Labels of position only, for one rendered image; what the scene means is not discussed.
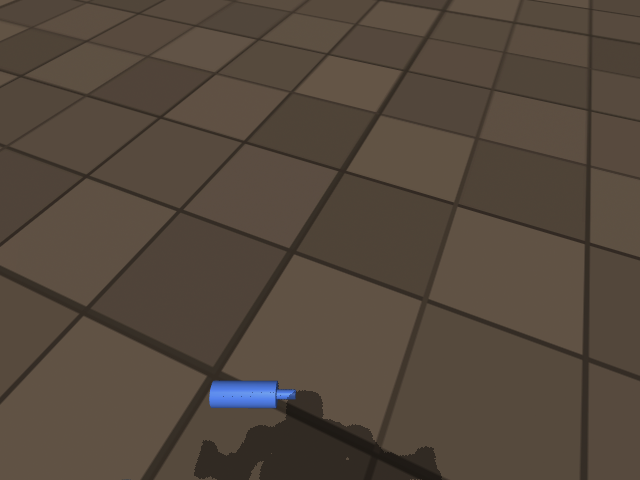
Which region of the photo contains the bottle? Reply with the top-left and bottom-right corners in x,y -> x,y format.
209,380 -> 296,408

